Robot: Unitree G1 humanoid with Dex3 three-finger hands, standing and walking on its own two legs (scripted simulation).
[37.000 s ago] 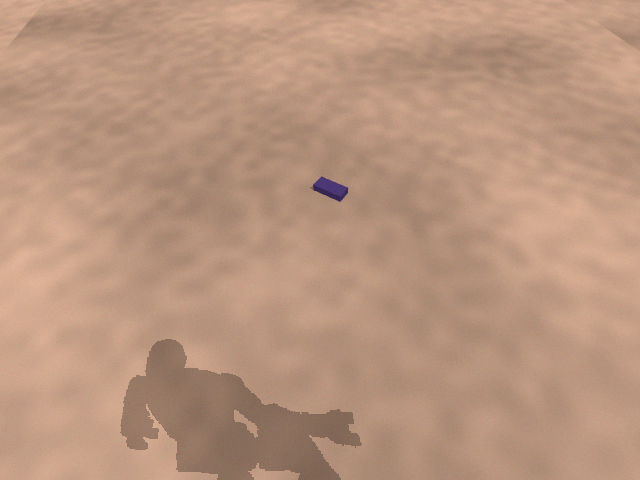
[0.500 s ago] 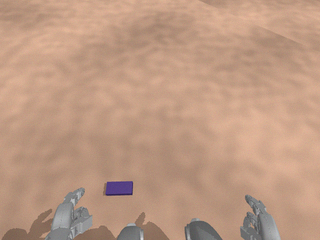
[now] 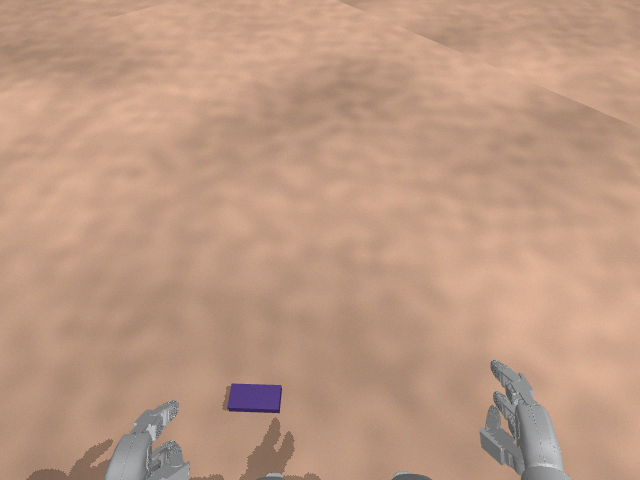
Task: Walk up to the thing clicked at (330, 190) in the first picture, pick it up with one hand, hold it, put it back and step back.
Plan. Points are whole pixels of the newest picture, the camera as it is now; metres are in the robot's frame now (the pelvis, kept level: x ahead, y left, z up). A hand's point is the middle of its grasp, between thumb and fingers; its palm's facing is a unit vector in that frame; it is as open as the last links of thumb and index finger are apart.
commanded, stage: home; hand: left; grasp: from above
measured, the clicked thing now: (255, 398) +0.45 +0.20 -0.70
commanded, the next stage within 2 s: stand in 1.68 s
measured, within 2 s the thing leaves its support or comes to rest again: neither
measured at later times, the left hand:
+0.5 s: hand (189, 459) +0.17 +0.18 -0.05, palm faces +0.03 -0.98 -0.21, open 7.4 cm
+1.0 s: hand (189, 462) +0.17 +0.17 -0.05, palm faces +0.03 -0.98 -0.20, open 7.4 cm
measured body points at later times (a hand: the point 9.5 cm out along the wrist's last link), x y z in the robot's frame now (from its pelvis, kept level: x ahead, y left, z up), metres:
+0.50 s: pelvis +0.01 +0.00 +0.00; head +0.03 +0.00 +0.45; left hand +0.17 +0.23 -0.03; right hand +0.16 -0.25 -0.07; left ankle +0.01 +0.12 -0.68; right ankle +0.01 -0.14 -0.68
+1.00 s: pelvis +0.01 +0.00 +0.00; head +0.03 +0.00 +0.45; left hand +0.17 +0.23 -0.03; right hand +0.16 -0.25 -0.07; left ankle +0.01 +0.12 -0.68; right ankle +0.01 -0.14 -0.68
